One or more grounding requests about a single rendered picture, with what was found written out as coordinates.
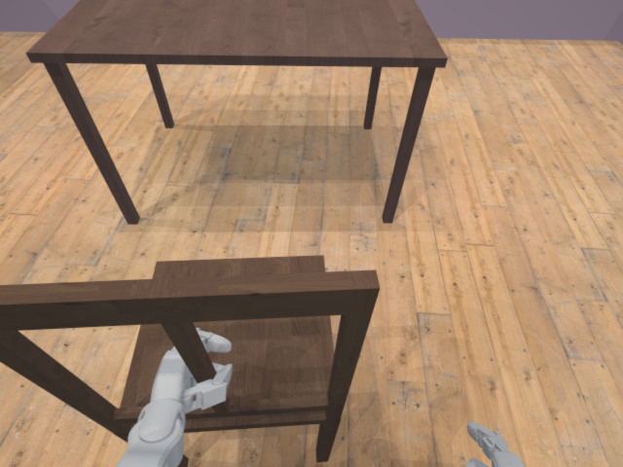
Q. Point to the robot left forearm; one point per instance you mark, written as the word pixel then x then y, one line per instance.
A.
pixel 156 440

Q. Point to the robot left hand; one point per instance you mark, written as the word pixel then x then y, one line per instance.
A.
pixel 173 377

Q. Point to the table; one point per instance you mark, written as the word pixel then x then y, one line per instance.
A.
pixel 357 33

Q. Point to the chair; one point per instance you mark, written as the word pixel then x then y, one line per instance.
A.
pixel 275 311

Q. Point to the robot right hand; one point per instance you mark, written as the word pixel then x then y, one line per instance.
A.
pixel 493 446

